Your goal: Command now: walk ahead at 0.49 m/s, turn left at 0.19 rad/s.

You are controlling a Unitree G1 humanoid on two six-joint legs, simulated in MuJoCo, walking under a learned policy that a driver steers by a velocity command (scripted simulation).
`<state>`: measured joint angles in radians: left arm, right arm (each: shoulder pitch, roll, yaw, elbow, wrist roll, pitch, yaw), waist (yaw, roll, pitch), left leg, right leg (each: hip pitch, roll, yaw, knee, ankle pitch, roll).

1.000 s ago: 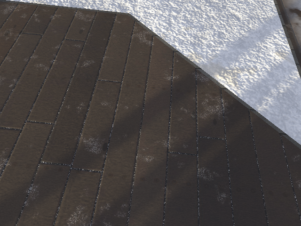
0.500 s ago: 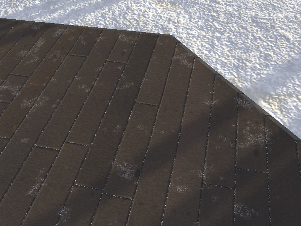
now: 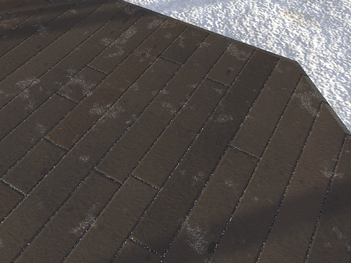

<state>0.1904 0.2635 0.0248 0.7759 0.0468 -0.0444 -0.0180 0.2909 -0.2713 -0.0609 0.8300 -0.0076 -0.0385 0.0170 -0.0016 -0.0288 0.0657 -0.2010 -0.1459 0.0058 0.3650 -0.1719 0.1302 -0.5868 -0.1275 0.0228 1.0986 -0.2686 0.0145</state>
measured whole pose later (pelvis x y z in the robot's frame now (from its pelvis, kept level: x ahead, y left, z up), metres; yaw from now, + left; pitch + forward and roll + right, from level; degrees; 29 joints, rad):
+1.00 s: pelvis +0.58 -0.08 +0.00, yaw -29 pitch +1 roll +0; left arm 0.32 0.32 0.07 0.81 0.03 -0.02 -0.02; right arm 0.20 -0.27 -0.02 0.74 -0.04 -0.07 -0.01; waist 0.03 -0.04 0.03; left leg -0.29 -0.01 0.06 0.46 -0.20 0.03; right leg -0.40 0.05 0.06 1.11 -0.36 -0.06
